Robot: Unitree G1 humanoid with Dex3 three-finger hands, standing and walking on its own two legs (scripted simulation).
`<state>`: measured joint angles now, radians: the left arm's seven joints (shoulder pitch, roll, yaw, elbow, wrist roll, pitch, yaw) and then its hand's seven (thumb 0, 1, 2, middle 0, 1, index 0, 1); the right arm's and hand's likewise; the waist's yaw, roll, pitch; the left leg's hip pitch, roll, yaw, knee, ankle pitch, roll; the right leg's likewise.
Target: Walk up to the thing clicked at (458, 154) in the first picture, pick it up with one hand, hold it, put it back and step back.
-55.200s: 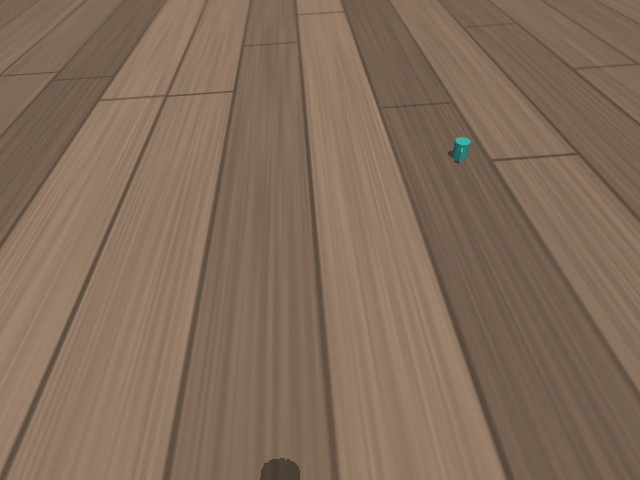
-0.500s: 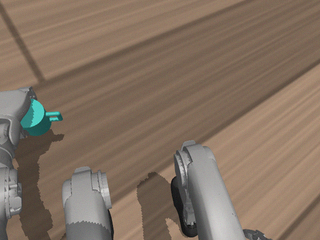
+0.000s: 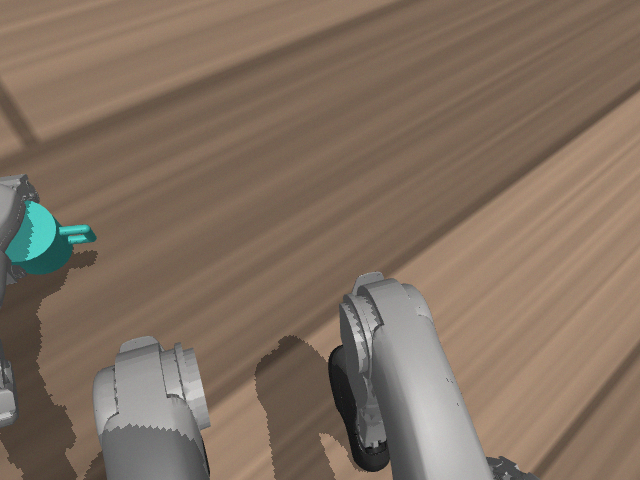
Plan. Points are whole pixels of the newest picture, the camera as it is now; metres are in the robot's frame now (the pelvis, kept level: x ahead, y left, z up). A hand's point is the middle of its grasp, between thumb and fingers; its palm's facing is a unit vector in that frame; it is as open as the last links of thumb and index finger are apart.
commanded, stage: rest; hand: left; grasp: from above
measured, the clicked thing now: (45, 238) +0.47 +0.27 -0.25
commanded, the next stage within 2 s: open in 0.66 s
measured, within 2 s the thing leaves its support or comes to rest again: rests again in 0.28 s
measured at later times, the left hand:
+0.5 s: hand (13, 247) +0.46 +0.30 -0.23, palm faces -0.45 -0.09 -0.89, open 10.4 cm
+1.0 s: hand (14, 247) +0.46 +0.30 -0.23, palm faces -0.45 -0.09 -0.89, open 10.8 cm
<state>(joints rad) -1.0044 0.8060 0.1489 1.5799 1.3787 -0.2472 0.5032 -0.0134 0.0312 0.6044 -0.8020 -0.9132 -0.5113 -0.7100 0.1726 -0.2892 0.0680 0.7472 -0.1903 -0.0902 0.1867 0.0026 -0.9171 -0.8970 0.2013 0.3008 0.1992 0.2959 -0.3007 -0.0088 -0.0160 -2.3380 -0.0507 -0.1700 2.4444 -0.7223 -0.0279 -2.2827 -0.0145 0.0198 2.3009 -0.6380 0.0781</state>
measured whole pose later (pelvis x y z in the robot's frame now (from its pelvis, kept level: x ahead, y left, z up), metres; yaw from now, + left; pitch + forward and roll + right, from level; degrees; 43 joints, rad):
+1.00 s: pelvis +0.00 +0.01 -0.03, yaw -4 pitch +30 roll -14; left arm -1.07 0.95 0.14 1.78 1.41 -0.27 0.60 -0.01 -0.05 0.70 -0.56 -0.93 -0.46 -0.82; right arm 0.14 -0.33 0.17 0.72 -0.27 -0.19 0.26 0.00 -0.91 -0.89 0.20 0.30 0.20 0.30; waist -0.36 -0.05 0.07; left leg -2.36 -0.05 -0.23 2.57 -0.74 -0.02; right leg -2.28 0.02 -0.02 2.37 -0.63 0.08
